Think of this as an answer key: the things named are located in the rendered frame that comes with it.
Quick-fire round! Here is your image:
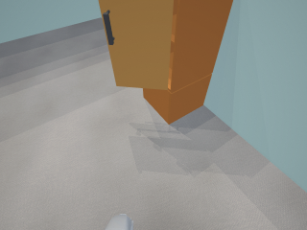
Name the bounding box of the handle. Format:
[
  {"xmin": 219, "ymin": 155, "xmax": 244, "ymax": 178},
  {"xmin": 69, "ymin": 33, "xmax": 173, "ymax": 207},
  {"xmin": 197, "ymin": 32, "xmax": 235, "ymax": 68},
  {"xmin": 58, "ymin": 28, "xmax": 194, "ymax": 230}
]
[{"xmin": 103, "ymin": 10, "xmax": 115, "ymax": 45}]

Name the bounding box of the cupboard door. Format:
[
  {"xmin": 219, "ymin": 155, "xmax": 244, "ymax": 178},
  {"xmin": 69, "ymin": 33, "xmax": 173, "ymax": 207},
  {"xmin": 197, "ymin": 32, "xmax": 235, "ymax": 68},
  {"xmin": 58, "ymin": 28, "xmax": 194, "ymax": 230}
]
[{"xmin": 98, "ymin": 0, "xmax": 174, "ymax": 90}]

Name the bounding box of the robot left thigh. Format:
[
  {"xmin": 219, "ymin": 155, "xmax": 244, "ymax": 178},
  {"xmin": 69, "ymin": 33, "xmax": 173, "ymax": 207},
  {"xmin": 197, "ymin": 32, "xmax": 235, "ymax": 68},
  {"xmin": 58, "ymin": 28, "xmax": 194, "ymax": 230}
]
[{"xmin": 104, "ymin": 215, "xmax": 133, "ymax": 230}]

